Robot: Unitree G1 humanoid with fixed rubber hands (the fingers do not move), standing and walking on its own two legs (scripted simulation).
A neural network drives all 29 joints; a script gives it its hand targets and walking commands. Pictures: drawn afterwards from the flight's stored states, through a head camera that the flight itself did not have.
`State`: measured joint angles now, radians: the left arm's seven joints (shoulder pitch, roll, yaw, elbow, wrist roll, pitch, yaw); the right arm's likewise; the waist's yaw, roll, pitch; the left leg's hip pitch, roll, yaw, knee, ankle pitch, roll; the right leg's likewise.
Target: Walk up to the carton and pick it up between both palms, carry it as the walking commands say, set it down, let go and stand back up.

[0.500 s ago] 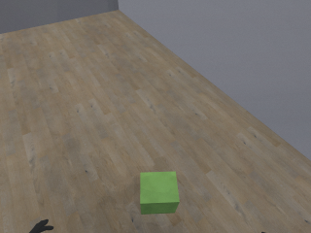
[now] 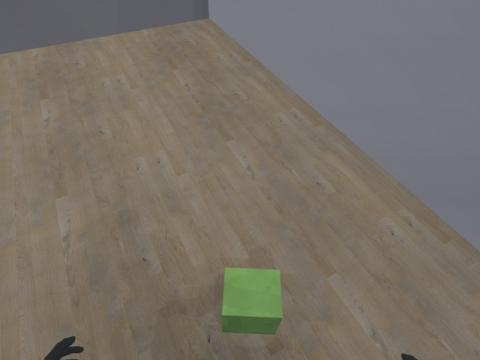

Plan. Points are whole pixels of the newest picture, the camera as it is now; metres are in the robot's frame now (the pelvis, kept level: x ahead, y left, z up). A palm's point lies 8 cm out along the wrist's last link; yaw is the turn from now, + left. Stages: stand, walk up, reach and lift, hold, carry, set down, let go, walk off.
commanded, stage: walk up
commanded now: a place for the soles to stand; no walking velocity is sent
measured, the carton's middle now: (250, 301) +0.42 -0.05 -0.66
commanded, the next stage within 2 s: reach and lift in 1.54 s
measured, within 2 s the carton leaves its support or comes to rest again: neither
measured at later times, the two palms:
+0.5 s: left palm out of the picture +0.08 +0.33 -0.11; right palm out of the picture +0.10 -0.31 -0.10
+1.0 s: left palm out of the picture +0.06 +0.33 -0.11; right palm out of the picture +0.13 -0.30 -0.10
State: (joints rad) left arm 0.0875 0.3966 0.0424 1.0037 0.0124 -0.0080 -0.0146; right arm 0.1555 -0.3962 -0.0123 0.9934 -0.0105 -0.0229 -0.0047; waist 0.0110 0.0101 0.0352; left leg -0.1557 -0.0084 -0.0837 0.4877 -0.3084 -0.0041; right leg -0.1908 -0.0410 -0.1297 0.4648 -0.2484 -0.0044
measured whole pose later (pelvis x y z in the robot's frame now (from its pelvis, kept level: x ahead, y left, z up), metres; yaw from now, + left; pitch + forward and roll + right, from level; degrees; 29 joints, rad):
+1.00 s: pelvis +0.01 +0.00 -0.01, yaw +7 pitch -2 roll +0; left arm 0.16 0.41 0.06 0.94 0.01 0.01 -0.02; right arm 0.21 -0.39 -0.01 0.92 -0.02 -0.04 0.00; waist 0.02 -0.03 0.05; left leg -0.22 -0.06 -0.09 0.58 -0.33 0.02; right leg -0.21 -0.06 -0.10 0.59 -0.36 -0.01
